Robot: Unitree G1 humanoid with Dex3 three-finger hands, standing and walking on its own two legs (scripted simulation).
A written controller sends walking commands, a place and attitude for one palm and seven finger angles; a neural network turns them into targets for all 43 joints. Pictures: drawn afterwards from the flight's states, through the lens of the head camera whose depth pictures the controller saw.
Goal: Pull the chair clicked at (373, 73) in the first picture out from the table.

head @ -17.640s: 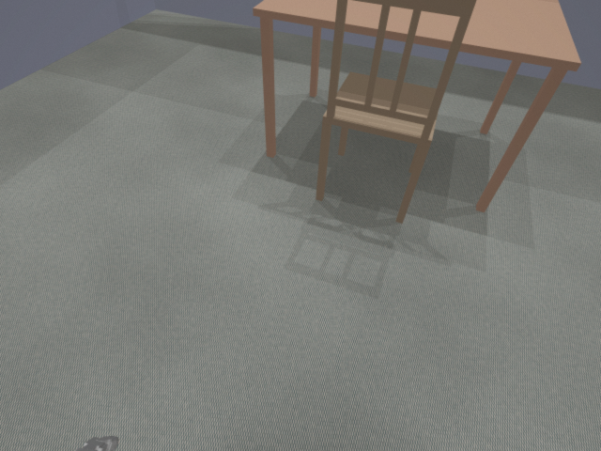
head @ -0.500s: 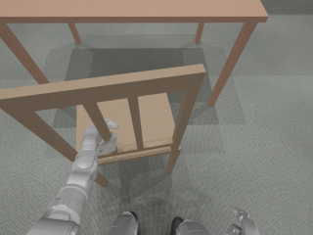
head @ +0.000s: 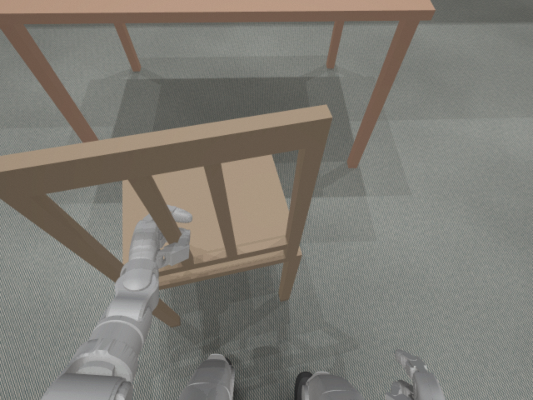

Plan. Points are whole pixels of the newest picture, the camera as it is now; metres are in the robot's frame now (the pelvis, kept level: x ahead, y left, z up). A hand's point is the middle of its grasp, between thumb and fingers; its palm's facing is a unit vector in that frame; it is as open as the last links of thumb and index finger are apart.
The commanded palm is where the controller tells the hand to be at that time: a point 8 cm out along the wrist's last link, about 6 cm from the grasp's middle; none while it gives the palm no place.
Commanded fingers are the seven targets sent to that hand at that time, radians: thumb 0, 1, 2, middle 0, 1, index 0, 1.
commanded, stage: step backward, pulling the chair out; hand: left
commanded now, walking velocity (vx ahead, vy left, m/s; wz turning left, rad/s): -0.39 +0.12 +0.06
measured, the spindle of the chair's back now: (169, 228) +0.38 +0.18 -0.05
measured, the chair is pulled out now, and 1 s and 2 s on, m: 0.41 0.65 0.68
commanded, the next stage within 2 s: stop walking, hand still on the chair in 0.70 s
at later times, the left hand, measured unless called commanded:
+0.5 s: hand (175, 319) +0.23 +0.15 -0.06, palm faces +0.08 -0.98 -0.20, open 5.4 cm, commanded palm +0.21 +0.19 -0.06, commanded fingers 0.00 0.90 0.90 -0.50 -1.45 -0.50 -1.45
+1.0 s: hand out of the picture +0.12 +0.14 -0.06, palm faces +0.09 -0.98 -0.19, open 5.4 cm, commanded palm +0.10 +0.19 -0.04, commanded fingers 0.00 0.90 0.90 -0.50 -1.45 -0.50 -1.45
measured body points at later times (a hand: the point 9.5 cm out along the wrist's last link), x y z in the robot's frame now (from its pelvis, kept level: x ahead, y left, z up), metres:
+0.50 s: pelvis -0.12 -0.01 +0.00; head -0.05 -0.01 +0.44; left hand +0.22 +0.20 -0.05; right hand +0.00 -0.27 -0.13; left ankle -0.07 +0.13 -0.71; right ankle -0.04 -0.14 -0.73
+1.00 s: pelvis -0.21 -0.01 -0.01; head -0.16 -0.01 +0.44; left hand +0.11 +0.20 -0.04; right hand -0.10 -0.27 -0.12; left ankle -0.12 +0.13 -0.72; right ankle -0.15 -0.15 -0.72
